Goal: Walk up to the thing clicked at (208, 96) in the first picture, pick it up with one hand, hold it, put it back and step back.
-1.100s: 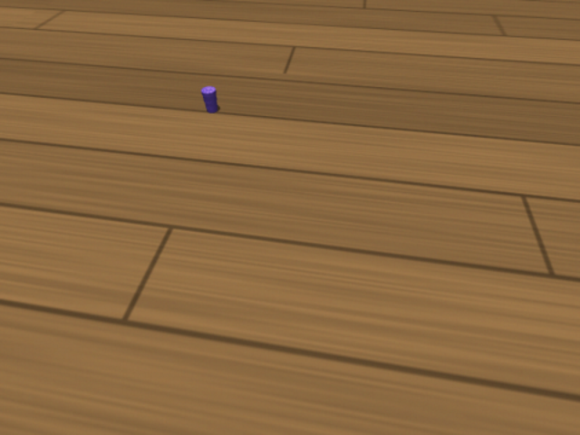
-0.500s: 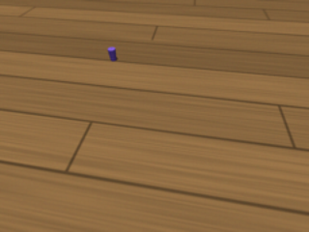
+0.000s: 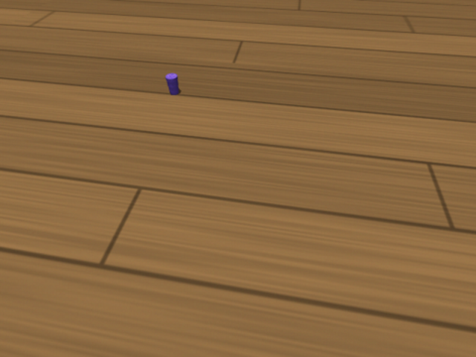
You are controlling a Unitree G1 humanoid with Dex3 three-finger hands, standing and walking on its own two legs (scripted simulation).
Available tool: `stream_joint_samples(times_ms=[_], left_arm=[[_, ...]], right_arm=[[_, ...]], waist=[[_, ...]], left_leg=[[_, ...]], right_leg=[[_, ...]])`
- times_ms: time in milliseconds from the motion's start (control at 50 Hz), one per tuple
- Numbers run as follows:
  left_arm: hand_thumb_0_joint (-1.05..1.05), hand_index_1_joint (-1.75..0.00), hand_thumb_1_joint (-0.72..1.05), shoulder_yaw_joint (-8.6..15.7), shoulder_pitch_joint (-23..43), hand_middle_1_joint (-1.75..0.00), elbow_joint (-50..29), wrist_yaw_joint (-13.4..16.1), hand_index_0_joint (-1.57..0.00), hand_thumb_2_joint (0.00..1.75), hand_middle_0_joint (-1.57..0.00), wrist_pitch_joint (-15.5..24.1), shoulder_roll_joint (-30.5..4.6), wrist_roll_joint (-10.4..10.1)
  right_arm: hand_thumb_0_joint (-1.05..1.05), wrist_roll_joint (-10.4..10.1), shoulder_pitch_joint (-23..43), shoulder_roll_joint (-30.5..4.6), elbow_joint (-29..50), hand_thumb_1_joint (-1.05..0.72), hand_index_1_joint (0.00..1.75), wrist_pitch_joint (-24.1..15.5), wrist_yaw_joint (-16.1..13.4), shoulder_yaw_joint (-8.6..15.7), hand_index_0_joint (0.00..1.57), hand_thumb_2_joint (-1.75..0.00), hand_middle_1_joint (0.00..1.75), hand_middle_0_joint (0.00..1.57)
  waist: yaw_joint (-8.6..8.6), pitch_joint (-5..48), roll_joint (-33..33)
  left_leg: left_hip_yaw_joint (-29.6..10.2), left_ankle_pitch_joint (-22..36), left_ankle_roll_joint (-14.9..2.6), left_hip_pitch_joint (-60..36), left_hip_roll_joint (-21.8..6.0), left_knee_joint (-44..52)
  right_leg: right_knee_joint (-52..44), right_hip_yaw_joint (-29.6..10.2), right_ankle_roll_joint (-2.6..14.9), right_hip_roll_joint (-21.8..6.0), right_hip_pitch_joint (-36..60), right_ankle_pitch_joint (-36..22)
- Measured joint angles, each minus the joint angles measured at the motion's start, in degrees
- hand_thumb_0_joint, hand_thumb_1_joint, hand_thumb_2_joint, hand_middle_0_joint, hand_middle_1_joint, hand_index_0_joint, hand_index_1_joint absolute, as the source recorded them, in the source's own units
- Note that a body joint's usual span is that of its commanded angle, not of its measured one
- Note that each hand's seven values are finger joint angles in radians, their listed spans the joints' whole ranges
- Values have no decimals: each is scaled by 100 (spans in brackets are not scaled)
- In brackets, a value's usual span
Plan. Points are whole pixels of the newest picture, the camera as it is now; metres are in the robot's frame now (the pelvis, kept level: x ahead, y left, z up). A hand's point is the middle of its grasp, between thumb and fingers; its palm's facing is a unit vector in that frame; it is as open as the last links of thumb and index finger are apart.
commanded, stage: stand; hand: left
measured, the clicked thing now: (173, 84) +2.07 +0.51 -0.71
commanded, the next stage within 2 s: walk up in 0.02 s
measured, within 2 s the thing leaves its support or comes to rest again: neither
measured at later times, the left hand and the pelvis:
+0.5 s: hand out of the picture +0.17 +0.41 -0.17, palm faces +0.06 -0.94 -0.34, open 7.4 cm; pelvis +0.13 +0.11 -0.02, yaw +5 degrees
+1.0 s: hand (108, 194) +0.55 +0.37 -0.15, palm faces +0.10 -0.95 -0.31, open 7.4 cm; pelvis +0.43 +0.11 -0.02, yaw +9 degrees
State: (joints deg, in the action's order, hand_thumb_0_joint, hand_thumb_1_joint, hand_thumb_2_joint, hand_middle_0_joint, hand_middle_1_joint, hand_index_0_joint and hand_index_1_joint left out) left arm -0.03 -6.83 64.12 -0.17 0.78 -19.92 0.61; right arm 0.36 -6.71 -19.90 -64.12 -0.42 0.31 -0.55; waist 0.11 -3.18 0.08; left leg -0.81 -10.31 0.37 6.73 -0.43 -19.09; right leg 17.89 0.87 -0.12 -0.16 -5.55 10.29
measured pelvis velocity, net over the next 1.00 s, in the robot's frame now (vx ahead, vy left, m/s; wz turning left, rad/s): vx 0.43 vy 0.11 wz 0.15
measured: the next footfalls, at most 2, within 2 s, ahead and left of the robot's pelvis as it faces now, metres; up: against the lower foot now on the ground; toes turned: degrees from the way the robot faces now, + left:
left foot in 0.36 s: +0.19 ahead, +0.22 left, +0.00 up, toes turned +11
right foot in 0.88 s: +0.56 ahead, +0.01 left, +0.00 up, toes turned +2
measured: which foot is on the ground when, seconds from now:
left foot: down 0.00-0.06, up 0.08-0.34, down 0.36-0.90, up 0.92-1.00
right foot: down 0.00-0.36, up 0.38-0.86, down 0.88-1.00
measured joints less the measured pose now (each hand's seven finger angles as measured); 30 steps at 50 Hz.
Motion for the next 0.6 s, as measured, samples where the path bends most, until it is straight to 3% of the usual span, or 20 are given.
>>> stream_joint_samples(times_ms=[40, 80, 120, 180, 300, 340, 380, 400, 440, 480, 600], left_arm=[[1, -30, 91, 54, -35, -30, -36, -62, -20, 90, -20, 10, -2, 19], [1, -30, 91, 178, -164, -30, -176, -207, -20, 90, -20, 101, -22, 80], [1, -30, 90, 277, -302, -30, -371, -271, -20, 90, -21, 222, -84, 135], [1, -30, 90, 361, -490, -30, -556, -280, -20, 90, -21, 327, -183, 144], [1, -30, 90, 478, -825, -30, -566, -356, -20, 90, -21, 232, -651, 192], [1, -30, 90, 509, -881, -30, -532, -383, -20, 90, -21, 174, -788, 196], [1, -30, 90, 523, -897, -30, -506, -376, -20, 90, -21, 108, -899, 201], [1, -30, 90, 512, -858, -30, -467, -350, -20, 90, -20, 55, -912, 167], [1, -30, 91, 421, -725, -30, -429, -335, -20, 90, -20, 6, -903, 113], [1, -30, 91, 365, -616, -30, -486, -384, -20, 90, -20, 68, -876, 27], [1, -30, 91, 344, -433, -30, -743, -604, -20, 90, -20, 117, -695, 20]], right_arm=[[1, 20, -42, -3, 42, -91, 30, 2, 59, 67, 21, -90, 30, 20], [1, 79, -212, -77, 164, -91, 30, 0, 217, 199, 21, -90, 30, 20], [1, 144, -334, -168, 237, -91, 30, 36, 303, 294, 21, -90, 30, 20], [1, 149, -380, -364, 327, -91, 30, 17, 423, 405, 21, -90, 30, 20], [1, 119, -392, -628, 642, -91, 30, -22, 650, 607, 21, -90, 30, 20], [1, 102, -467, -695, 733, -91, 30, -91, 659, 665, 21, -90, 30, 20], [1, 132, -482, -723, 807, -91, 30, -221, 588, 731, 21, -90, 30, 20], [1, 137, -479, -697, 857, -91, 30, -287, 533, 734, 21, -90, 30, 20], [1, 46, -554, -585, 908, -91, 30, -351, 465, 683, 21, -90, 30, 20], [1, 13, -675, -458, 901, -91, 30, -369, 410, 578, 21, -90, 30, 20], [1, -9, -1144, -246, 851, -90, 30, -447, 375, 401, 21, -90, 30, 20]], waist=[[10, 20, -4], [13, 149, -70], [-42, 237, -67], [-181, 199, -85], [-221, 228, 35], [-203, 314, 86], [-159, 323, 268], [-102, 303, 329], [16, 274, 380], [56, 240, 466], [148, 208, 460]], left_leg=[[-16, -238, -66, 84, 2, -167], [-81, -1082, -225, 400, -22, -803], [27, -1324, -249, 931, -50, -1829], [40, -1240, -167, 1588, -160, -2748], [164, -701, -24, 1877, -569, -2011], [296, -446, -28, 1645, -586, -1595], [475, -201, -64, 1554, -393, -1740], [535, -365, -100, 1572, -319, -1951], [565, -530, -185, 1387, -229, -1898], [634, -493, -220, 1011, -137, -1501], [703, -395, -298, -93, 77, -324]], right_leg=[[117, 23, 28, 1, -55, 204], [428, 117, 136, 31, -190, 818], [392, 211, 231, -9, -190, 769], [111, 279, 260, -92, 42, 583], [104, 486, 44, -385, 503, 690], [521, 526, 40, -522, 514, 1118], [1697, 367, 271, -789, 169, 1731], [2605, 108, 337, -720, -198, 1888], [4004, -213, 382, -391, -922, 1695], [4459, -207, 319, -301, -1501, 1187], [3552, -8, -4, -513, -2547, 176]])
